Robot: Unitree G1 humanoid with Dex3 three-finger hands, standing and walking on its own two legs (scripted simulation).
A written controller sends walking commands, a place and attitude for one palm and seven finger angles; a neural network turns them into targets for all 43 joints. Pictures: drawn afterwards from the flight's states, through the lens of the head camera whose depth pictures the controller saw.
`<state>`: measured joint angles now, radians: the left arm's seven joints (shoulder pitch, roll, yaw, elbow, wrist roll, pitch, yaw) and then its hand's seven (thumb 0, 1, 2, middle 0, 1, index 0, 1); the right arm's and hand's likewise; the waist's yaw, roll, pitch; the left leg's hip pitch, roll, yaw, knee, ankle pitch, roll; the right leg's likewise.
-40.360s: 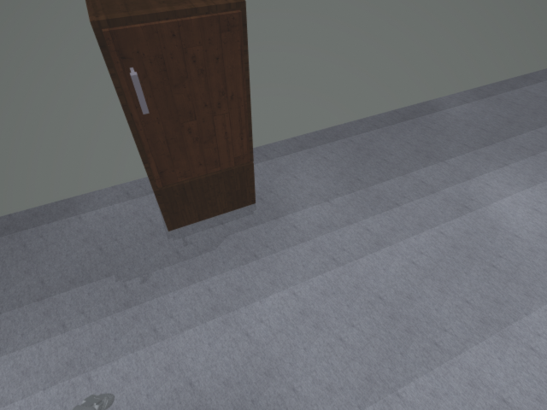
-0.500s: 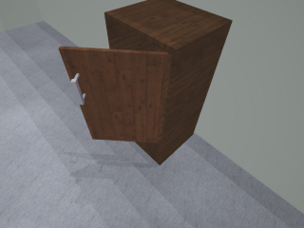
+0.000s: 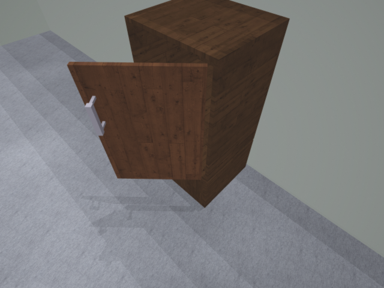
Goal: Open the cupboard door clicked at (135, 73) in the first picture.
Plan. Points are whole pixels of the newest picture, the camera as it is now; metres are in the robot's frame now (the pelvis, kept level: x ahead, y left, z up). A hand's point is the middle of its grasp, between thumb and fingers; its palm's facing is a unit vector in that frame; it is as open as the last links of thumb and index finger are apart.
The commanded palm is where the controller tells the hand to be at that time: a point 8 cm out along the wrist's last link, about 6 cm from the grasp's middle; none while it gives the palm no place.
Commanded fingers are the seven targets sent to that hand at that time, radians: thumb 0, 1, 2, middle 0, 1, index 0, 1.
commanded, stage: look again from close up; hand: left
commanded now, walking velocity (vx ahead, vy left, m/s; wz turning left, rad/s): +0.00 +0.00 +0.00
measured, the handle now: (97, 116) +0.62 +0.34 -0.04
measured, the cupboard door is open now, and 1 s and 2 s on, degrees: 43 43 43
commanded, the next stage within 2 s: shuffle to correct the standing spot in 0.38 s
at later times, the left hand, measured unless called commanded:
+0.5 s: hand out of the picture +0.02 +0.23 -0.16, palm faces -0.02 -0.97 -0.25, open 7.4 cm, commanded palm none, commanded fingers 0.00 0.90 0.90 -0.20 -0.30 -0.20 -0.30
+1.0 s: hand out of the picture +0.01 +0.25 -0.18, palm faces -0.03 -0.99 -0.15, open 7.4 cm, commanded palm none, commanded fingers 0.00 0.90 0.90 -0.20 -0.30 -0.20 -0.30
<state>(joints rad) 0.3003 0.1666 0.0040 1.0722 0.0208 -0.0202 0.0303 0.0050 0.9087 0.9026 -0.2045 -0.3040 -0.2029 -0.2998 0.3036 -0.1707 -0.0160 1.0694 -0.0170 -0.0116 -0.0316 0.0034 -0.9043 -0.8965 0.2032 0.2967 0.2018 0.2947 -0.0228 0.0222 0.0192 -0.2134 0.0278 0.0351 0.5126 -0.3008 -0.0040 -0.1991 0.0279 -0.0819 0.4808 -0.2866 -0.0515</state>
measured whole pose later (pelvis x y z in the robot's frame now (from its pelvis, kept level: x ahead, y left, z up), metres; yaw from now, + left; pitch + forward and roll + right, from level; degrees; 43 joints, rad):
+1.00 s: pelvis +0.01 +0.09 +0.00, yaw -2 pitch -1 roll -1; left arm 0.32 0.14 0.03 1.08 0.03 0.02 0.01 0.00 0.91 0.90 -0.20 -0.30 -0.20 -0.30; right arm 0.45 -0.13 0.01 1.11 -0.01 -0.04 -0.03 0.00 -0.91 -0.90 0.20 0.30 0.20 0.29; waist -0.03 -0.01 0.03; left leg -0.10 -0.07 0.14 0.38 -0.26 0.13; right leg -0.43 -0.08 -0.07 0.96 -0.37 -0.02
